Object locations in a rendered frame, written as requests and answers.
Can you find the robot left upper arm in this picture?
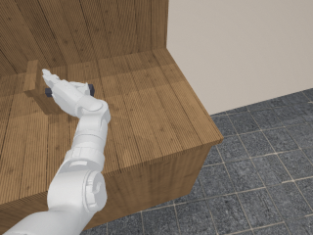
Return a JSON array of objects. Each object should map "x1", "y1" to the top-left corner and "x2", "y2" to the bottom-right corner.
[{"x1": 2, "y1": 168, "x2": 108, "y2": 235}]

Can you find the robot left forearm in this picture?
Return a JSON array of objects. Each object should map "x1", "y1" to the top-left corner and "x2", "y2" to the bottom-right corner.
[{"x1": 47, "y1": 95, "x2": 111, "y2": 209}]

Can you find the counter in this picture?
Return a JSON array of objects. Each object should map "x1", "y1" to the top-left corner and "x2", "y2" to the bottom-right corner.
[{"x1": 0, "y1": 0, "x2": 224, "y2": 235}]

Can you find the left robot hand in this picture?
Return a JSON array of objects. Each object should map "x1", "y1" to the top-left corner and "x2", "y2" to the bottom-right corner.
[{"x1": 42, "y1": 69, "x2": 90, "y2": 117}]

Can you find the tap lever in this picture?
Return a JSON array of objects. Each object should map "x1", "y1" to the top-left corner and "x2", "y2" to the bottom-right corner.
[{"x1": 45, "y1": 84, "x2": 95, "y2": 98}]

